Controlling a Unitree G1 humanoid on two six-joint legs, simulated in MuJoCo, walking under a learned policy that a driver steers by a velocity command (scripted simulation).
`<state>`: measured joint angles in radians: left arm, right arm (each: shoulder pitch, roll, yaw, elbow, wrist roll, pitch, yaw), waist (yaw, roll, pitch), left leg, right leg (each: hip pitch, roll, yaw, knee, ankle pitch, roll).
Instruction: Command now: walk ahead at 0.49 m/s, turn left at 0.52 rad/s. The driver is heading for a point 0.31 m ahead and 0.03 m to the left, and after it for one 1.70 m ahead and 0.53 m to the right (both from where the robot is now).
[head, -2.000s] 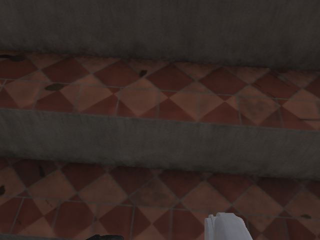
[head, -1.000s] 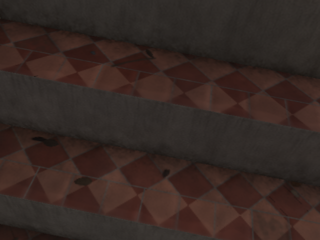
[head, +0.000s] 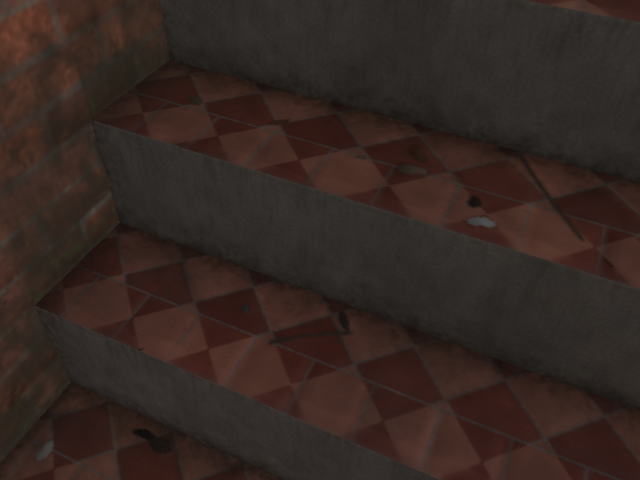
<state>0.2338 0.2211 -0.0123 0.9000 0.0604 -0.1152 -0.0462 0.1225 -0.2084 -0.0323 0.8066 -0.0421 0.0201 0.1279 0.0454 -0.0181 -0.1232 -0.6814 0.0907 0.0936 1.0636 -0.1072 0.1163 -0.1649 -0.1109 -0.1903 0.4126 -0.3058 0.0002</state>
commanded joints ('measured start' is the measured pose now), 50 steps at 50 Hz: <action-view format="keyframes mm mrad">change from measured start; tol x64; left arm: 1 12 115 28 -74 -12 32 -36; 50 -168 74 -20 -474 -98 58 112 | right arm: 1 -106 -45 -37 -84 -11 -35 -9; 11 575 -108 -71 176 -107 -11 -49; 50 60 -51 58 -248 -94 -79 -33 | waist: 1 -10 -8 144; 50 13 -69 -51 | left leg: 1 48 -38 55 -552 -147 10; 12 937 205 -369 -643 286 154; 18 -100 6 67 -1024 -3 64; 23 837 255 -66 -670 2167 260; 27 364 -119 -128 102 169 22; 41 -184 -100 -284 634 20 -130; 50 109 -37 -269 -82 131 -51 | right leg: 1 281 -232 201 -146 116 -249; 14 -1572 157 359 2500 -186 -292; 24 -510 333 -16 647 -88 -117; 28 -385 110 837 217 -411 -186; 50 -623 200 774 479 -122 -168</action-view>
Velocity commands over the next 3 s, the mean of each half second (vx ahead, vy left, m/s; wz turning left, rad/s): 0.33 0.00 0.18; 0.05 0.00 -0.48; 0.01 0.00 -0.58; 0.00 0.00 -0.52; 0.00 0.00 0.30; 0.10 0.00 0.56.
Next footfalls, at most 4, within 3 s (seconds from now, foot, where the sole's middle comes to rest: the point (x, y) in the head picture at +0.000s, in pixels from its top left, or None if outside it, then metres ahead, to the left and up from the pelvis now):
0.06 left None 0.09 0.13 -0.78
0.50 right None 0.31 -0.03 -0.55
1.14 left None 0.18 0.30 -0.78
1.72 right None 0.34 0.01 -0.54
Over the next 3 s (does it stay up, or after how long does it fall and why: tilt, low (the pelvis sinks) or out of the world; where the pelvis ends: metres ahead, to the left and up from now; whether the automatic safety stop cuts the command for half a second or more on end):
stays up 0.21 0.28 0.01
